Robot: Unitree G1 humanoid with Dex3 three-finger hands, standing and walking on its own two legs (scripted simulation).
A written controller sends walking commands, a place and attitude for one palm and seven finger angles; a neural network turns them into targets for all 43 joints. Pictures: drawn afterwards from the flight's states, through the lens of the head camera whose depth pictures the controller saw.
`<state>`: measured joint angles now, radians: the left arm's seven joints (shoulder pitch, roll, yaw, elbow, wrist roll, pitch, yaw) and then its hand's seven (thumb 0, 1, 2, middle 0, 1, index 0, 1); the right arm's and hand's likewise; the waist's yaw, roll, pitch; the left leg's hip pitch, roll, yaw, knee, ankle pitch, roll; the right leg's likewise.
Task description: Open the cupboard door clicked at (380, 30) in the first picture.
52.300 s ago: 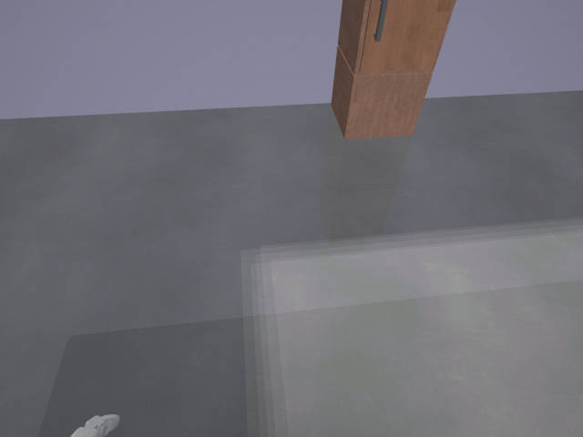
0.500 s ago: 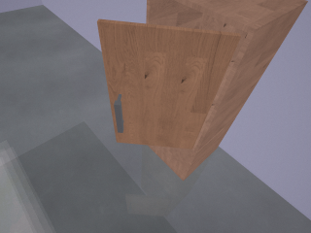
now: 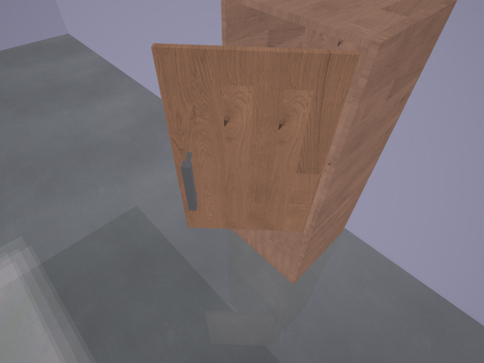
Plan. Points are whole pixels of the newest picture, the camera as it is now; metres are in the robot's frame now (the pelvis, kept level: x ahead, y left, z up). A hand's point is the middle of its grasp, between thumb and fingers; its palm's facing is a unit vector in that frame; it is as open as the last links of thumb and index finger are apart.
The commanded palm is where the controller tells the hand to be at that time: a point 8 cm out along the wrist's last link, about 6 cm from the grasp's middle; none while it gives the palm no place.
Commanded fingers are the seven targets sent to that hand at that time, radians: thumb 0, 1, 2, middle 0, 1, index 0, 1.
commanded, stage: come to a stop and stand still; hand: left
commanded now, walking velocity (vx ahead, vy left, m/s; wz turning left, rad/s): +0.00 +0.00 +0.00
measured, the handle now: (191, 182) +0.56 +0.17 -0.09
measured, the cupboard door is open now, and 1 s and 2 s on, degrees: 44 44 44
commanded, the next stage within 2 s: look again from close up in 0.02 s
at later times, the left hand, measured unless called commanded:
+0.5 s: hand out of the picture -0.02 +0.14 -0.18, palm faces +0.02 -0.99 -0.16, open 7.3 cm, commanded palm none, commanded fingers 0.00 0.90 0.90 -0.20 -0.30 -0.20 -0.30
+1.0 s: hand (167, 312) +0.20 +0.14 -0.01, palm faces +0.18 -0.98 -0.07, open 7.7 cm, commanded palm +0.10 +0.19 -0.07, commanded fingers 0.00 0.57 0.76 -0.22 -0.51 -0.22 -0.51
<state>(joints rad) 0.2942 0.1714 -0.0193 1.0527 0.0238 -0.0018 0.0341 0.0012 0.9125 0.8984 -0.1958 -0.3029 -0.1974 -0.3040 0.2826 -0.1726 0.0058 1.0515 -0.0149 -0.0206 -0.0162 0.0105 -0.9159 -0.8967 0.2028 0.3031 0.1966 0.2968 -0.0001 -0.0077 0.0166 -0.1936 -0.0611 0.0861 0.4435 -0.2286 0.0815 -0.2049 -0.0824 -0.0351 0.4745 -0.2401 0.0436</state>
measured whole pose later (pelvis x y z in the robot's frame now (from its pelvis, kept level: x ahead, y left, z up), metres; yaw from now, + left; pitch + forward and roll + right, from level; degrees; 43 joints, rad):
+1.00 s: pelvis -0.02 -0.03 -0.03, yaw +2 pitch +4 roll +1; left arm 0.32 0.16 0.04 0.20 -0.17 -0.33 0.04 0.02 0.83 0.85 -0.20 -0.38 -0.20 -0.38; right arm 0.25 -0.26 -0.02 0.74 0.02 -0.29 -0.05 0.02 -0.92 -0.90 0.20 0.30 0.20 0.30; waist -0.05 0.03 -0.09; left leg -0.51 -0.03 0.05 0.77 -0.33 0.03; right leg -0.51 -0.06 -0.06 0.80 -0.37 -0.01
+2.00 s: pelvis -0.02 -0.03 -0.11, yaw +1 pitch +19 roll -3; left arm 0.22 0.33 0.34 0.13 -0.35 -0.45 -0.41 -0.01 -0.36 0.36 -0.29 -1.12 -0.29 -1.12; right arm 0.20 -0.25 -0.02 0.54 0.03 -0.22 -0.06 0.02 -0.90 -0.90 0.20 0.30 0.20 0.30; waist -0.01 0.01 -0.15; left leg -1.08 0.02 0.00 1.28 -0.55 0.03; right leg -1.02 -0.02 -0.10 1.23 -0.54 -0.01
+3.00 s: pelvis -0.02 -0.04 -0.12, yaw +1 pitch +21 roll -3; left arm 0.02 0.41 0.44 0.38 -0.39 -0.40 -0.54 -0.01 -0.49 0.30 -0.30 -1.20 -0.30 -1.20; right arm 0.23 -0.28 0.02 0.53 0.04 -0.19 -0.06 0.01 -0.90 -0.90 0.21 0.30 0.20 0.30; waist -0.01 0.03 -0.16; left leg -1.12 0.03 -0.01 1.30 -0.55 0.03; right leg -1.06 -0.02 -0.10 1.24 -0.55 -0.02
